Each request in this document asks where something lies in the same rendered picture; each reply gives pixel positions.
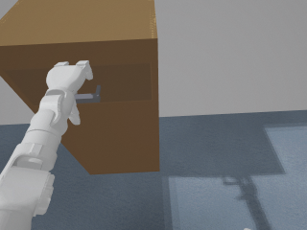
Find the handle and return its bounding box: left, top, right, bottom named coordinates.
left=74, top=84, right=101, bottom=104

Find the left robot hand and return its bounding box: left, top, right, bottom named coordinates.
left=46, top=60, right=93, bottom=126

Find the robot left forearm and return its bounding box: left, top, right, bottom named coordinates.
left=0, top=86, right=75, bottom=186

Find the drawer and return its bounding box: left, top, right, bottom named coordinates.
left=5, top=62, right=152, bottom=106

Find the robot left upper arm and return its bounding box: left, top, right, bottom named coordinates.
left=0, top=166, right=55, bottom=230

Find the cabinet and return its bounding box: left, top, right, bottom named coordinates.
left=0, top=0, right=160, bottom=175

